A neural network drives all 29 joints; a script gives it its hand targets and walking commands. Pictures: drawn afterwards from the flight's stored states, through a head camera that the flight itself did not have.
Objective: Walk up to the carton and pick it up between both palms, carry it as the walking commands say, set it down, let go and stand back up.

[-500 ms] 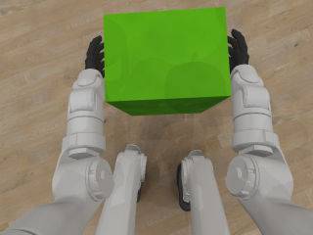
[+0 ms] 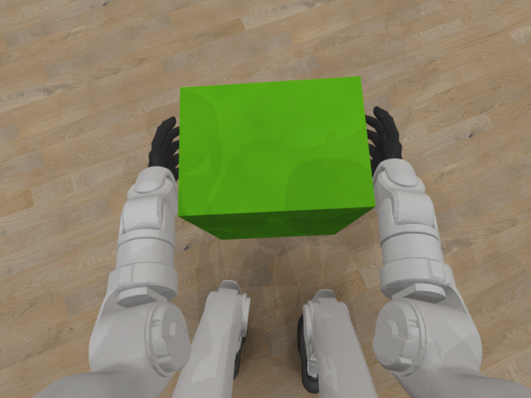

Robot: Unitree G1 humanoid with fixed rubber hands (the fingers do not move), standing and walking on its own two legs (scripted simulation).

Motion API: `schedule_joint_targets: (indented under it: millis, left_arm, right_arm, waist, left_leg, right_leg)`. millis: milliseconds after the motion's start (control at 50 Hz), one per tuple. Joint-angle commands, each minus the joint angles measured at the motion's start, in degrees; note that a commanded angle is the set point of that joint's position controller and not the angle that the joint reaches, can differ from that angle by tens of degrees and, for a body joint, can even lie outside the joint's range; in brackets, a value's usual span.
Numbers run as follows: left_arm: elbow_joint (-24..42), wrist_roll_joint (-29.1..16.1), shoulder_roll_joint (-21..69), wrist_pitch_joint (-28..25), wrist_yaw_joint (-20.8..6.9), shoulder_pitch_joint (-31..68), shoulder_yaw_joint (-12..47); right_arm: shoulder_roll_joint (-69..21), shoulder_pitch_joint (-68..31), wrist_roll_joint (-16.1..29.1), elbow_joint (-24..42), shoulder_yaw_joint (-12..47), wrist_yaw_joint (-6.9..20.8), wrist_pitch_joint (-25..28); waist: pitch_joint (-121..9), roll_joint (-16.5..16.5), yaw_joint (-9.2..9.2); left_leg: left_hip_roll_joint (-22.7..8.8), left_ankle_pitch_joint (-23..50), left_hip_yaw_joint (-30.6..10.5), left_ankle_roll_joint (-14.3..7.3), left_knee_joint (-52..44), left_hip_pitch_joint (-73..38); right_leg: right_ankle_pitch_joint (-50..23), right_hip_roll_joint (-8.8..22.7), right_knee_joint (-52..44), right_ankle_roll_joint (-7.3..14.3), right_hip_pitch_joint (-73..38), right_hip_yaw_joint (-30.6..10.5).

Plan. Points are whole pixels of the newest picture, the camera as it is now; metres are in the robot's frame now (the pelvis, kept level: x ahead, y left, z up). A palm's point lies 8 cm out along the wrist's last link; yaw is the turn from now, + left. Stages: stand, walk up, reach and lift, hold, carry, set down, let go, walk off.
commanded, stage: reach and lift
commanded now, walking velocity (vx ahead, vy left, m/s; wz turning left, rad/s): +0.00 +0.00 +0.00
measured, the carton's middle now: (274, 177) +0.45 +0.03 -0.12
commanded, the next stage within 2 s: none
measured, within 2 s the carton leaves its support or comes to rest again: neither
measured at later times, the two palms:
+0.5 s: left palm (152, 163) +0.41 +0.18 +0.02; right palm (414, 157) +0.44 -0.14 +0.03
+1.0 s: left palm (125, 155) +0.39 +0.18 +0.09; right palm (451, 149) +0.41 -0.15 +0.10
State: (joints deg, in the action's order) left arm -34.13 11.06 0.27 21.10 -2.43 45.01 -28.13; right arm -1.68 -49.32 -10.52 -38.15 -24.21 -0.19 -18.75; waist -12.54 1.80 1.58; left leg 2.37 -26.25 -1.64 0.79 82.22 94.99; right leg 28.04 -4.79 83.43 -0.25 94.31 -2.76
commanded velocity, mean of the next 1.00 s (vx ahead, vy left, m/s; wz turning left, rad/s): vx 0.00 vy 0.00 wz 0.00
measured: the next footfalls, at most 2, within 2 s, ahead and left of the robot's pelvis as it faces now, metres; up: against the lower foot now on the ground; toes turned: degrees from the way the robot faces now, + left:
none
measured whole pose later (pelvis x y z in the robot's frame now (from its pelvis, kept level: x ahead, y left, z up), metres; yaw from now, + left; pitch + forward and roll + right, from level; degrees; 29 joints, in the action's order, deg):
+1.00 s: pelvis +0.03 +0.00 +0.12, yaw +0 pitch +22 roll +0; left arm -28.6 14.9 5.9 23.4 -4.6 30.0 -27.1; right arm -5.7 -32.5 -13.9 -32.1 -23.4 3.1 -20.6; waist -7.4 1.4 1.0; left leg 2.1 -19.2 -2.7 0.4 52.5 55.0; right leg 20.9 -3.8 53.5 0.5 54.2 -3.6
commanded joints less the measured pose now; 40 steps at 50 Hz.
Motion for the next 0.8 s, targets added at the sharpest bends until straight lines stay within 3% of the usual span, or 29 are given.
schedule_joint_targets:
  millis: [0,20,40,60,80,180,220,240,260,300,340,360,380,400,420,440,460,480,520,580,600,620,640,660,680,700,720,740,780]
  left_arm:
    - [2.08,-6.57,54.22,-1.24,-12.01,40.69,34.75]
    - [0.4,-6.31,56.56,0.11,-11.96,41.33,34.76]
    - [-0.06,-5.34,56.46,-0.11,-11.29,39.37,34.7]
    - [-0.73,-5.59,57.88,0.1,-11.77,40.07,33.15]
    - [0.36,-3.74,55.36,-0.16,-11.1,39.42,32.88]
    - [0.43,-4.75,57.38,-0.8,-10.69,36.11,31.76]
    - [0.7,-4.02,59.42,-0.28,-10.77,32.99,33.04]
    - [-0.28,-5.11,59.7,-0.08,-11.34,33.64,34.21]
    - [0.1,-5.12,59.63,-0.28,-11.51,31.47,34.23]
    - [1.98,-5.59,58.75,-0.75,-11.7,35.62,34.44]
    - [2.36,-4.61,58.82,-0.35,-11.8,34.73,33.65]
    - [3.64,-7.21,60.55,-0.96,-12.22,34.13,38.21]
    - [1.84,-6.91,60.94,-0.53,-12.07,31.88,37.49]
    - [3.25,-5.75,57.23,-0.12,-12.06,33.84,35.58]
    - [1.14,-4.68,58.7,-0.2,-11.54,32.06,34.83]
    - [2.06,-4.75,58.45,0.24,-11.48,31.96,35.26]
    - [2.82,-4.51,59.96,0.25,-12.05,29.71,36.59]
    - [3.99,-4.74,59.6,0.01,-12.05,30.25,35.2]
    - [4.17,-2.84,55.81,0.37,-11.8,27.2,33.88]
    - [1.38,-3.28,58.49,0.51,-12.53,23.81,34.2]
    - [4.55,-4.36,58.48,-0.8,-12.63,24.85,36.65]
    - [4.1,-5.82,61.04,-0.83,-12.85,24.73,37.01]
    - [2.57,-5.65,60.53,-0.39,-12.96,22.02,36.27]
    - [3.57,-4.21,58.69,-0.6,-12.65,22.89,35.32]
    - [5.67,-4.59,58.71,-0.51,-12.47,22.19,37.24]
    - [4.19,-4.43,57.69,-0.23,-12.75,22.71,36.43]
    - [2.11,-3.91,58.06,0.16,-12.82,19.78,36.67]
    - [4.56,-3.78,56.29,-0.35,-12.92,21.69,36.12]
    - [4.01,-3.48,56.87,-0.37,-13.6,21.2,34.25]
  right_arm:
    - [-62.59,-23.07,2.76,-8.67,25.86,10.77,-1.56]
    - [-60.32,-23.92,2.0,-8.16,23.04,11.0,-2.35]
    - [-61.29,-28.32,5.18,-5.35,25.29,11.62,-1.05]
    - [-59.09,-28.28,2.24,-4.72,23.89,11.72,-1.14]
    - [-62.07,-29.35,5.04,-5.38,25.13,12.44,-0.89]
    - [-62.06,-24.79,4.17,-6.16,27.58,13.07,-1.72]
    - [-61.89,-21.22,3.3,-3.96,27.35,12.8,-1.47]
    - [-60.41,-25.24,4.84,-3.35,27.82,13.07,-0.73]
    - [-61.23,-25.81,4.81,0.0,29.64,13.02,-0.69]
    - [-61.88,-22.9,2.79,-4.44,27.7,12.99,-1.32]
    - [-62.46,-21.27,3.1,-4.22,26.63,12.8,-1.36]
    - [-62.66,-23.5,5.01,0.96,30.35,13.12,-0.09]
    - [-61.97,-26.48,6.77,2.06,32.09,13.57,-0.06]
    - [-61.38,-23.51,3.68,-1.63,28.32,13.57,-1.11]
    - [-59.54,-21.28,3.04,-1.61,27.02,13.28,-0.83]
    - [-61.34,-17.46,2.35,-5.26,26.37,13.53,-1.82]
    - [-63.09,-19.85,5.07,0.54,30.18,13.55,-1.42]
    - [-62.02,-14.63,1.21,-3.7,27.99,13.29,-2.23]
    - [-61.43,-13.98,2.18,-2.81,27.43,13.65,-2.02]
    - [-62.38,-12.19,2.78,-2.33,28.57,13.63,-1.96]
    - [-63.05,-19.4,5.76,3.76,33.02,14.16,-0.46]
    - [-62.55,-15.28,4.42,1.79,32.43,13.74,-0.87]
    - [-61.33,-18.1,5.93,5.51,33.79,13.78,-0.26]
    - [-61.5,-14.15,2.27,1.74,30.07,13.52,-0.83]
    - [-63.06,-11.56,4.28,1.21,31.85,13.97,-1.15]
    - [-63.02,-9.22,2.5,0.28,31.23,13.32,-1.36]
    - [-60.74,-9.76,2.57,2.04,29.81,13.13,-0.98]
    - [-63.37,-10.03,2.51,0.53,30.13,13.03,-1.22]
    - [-62.03,-11.61,0.65,1.26,28.94,13.07,-1.86]
  waist:
    - [-47.16,-0.25,-1.13]
    - [-46.59,-3.56,-3.45]
    - [-44.86,-7.12,1.11]
    - [-42.37,-1.23,-2.33]
    - [-41.46,-6.07,2.68]
    - [-43.46,0.44,1.9]
    - [-44.66,0.66,0.1]
    - [-41.93,-4.38,1.05]
    - [-45.29,0.24,0.09]
    - [-42.93,2.38,-1.86]
    - [-38.54,-2.58,0.93]
    - [-44.56,-2.05,-0.48]
    - [-44.33,-3.97,0.96]
    - [-41.38,0.07,-0.3]
    - [-37.88,-4.39,-1.1]
    - [-36.03,-1.66,-0.98]
    - [-40.92,-4.64,1.55]
    - [-39.35,1.35,-1.81]
    - [-36.47,-4.56,1.55]
    - [-33.85,-3.18,0.92]
    - [-39.42,-1.11,2.73]
    - [-38.71,1.3,-0.81]
    - [-41.69,-1.59,0.38]
    - [-36.86,2.79,-1.98]
    - [-40.03,-2.98,1.04]
    - [-35.31,0.73,-0.6]
    - [-34.4,-3.83,-2.15]
    - [-30.27,-2.17,-0.23]
    - [-31.06,2.29,-2.43]
  left_leg:
    - [6.56,14.43,4.28,0.82,-8.09,-30.21]
    - [6.54,11.2,3.37,0.8,-9.72,-33.2]
    - [6.2,14.07,3.26,0.83,-10.79,-35.56]
    - [6.42,11.98,1.93,0.49,-11.93,-33.97]
    - [6.32,12.82,3.2,0.4,-12.34,-36.07]
    - [6.22,16.68,2.84,0.3,-13.02,-38.27]
    - [6.5,18.16,2.45,0.17,-13.58,-40.67]
    - [5.99,16.3,2.01,0.73,-15.45,-40.32]
    - [5.75,17.04,1.45,0.23,-15.56,-43.68]
    - [5.59,16.17,0.69,0.08,-16.23,-41.07]
    - [5.92,12.62,2.05,0.1,-17.75,-39.38]
    - [5.83,19.28,0.67,0.33,-18.23,-45.43]
    - [5.72,19.32,1.02,0.41,-18.79,-49.64]
    - [5.15,16.03,0.88,0.1,-20.23,-46.65]
    - [5.32,15.67,0.73,0.39,-20.76,-46.74]
    - [5.0,16.56,0.44,0.18,-21.64,-48.1]
    - [6.18,17.52,2.36,0.22,-20.68,-47.82]
    - [5.68,18.87,0.82,0.11,-20.72,-47.13]
    - [5.43,21.06,1.47,0.03,-23.12,-48.94]
    - [5.08,20.36,0.11,-0.6,-25.26,-50.52]
    - [5.1,23.27,-0.58,-0.73,-24.98,-53.06]
    - [5.01,25.37,-0.42,-0.4,-25.08,-51.96]
    - [5.0,26.52,0.01,-0.17,-25.06,-55.6]
    - [4.72,27.22,-1.17,-0.62,-25.6,-54.43]
    - [5.2,27.48,0.31,-0.08,-26.72,-58.45]
    - [5.01,24.26,-0.42,-0.58,-26.94,-54.13]
    - [4.95,26.44,-0.45,-0.2,-28.46,-56.6]
    - [4.49,22.16,0.03,-0.83,-28.93,-52.51]
    - [4.19,20.95,-0.52,-1.1,-30.24,-54.08]
  right_leg:
    - [-12.83,-5.94,-11.8,-0.71,-27.52,2.93]
    - [-9.46,-5.7,-12.6,0.01,-25.23,2.87]
    - [-11.57,-5.27,-12.29,0.49,-24.53,1.88]
    - [-9.75,-5.15,-13.66,0.12,-23.21,3.62]
    - [-10.1,-5.25,-13.3,0.35,-22.93,2.31]
    - [-13.4,-4.99,-15.32,-0.56,-29.42,2.18]
    - [-15.44,-4.85,-16.93,-0.47,-32.06,2.19]
    - [-13.58,-4.37,-17.23,0.27,-30.07,1.7]
    - [-14.02,-4.5,-17.87,-0.28,-32.3,2.25]
    - [-14.78,-4.24,-19.62,-0.11,-34.56,1.44]
    - [-11.15,-4.14,-21.04,0.5,-34.58,-0.03]
    - [-17.82,-4.66,-20.3,0.21,-37.42,1.49]
    - [-15.65,-4.38,-20.67,-0.08,-35.31,1.76]
    - [-13.42,-4.71,-21.56,-0.37,-35.42,2.42]
    - [-14.01,-4.27,-21.11,0.56,-34.05,1.8]
    - [-13.67,-4.09,-22.88,0.44,-34.22,1.63]
    - [-15.56,-3.65,-24.41,0.41,-40.09,-0.29]
    - [-17.57,-3.76,-24.7,0.24,-40.29,0.66]
    - [-19.63,-3.54,-25.73,0.59,-40.32,-0.38]
    - [-19.22,-2.9,-27.59,0.56,-42.23,-0.47]
    - [-21.3,-3.39,-27.03,-0.11,-44.49,-0.37]
    - [-24.46,-3.13,-28.84,-0.15,-48.3,-0.58]
    - [-24.74,-2.99,-28.62,-0.04,-48.11,-0.63]
    - [-25.83,-3.3,-28.35,-0.81,-44.5,0.32]
    - [-24.68,-3.06,-29.7,-0.02,-46.91,-1.1]
    - [-24.38,-2.36,-32.06,0.05,-49.6,-1.8]
    - [-25.78,-2.4,-31.94,0.16,-48.79,-1.02]
    - [-22.31,-2.14,-32.55,0.15,-48.6,-1.64]
    - [-20.73,-2.77,-33.97,-0.6,-51.11,-0.74]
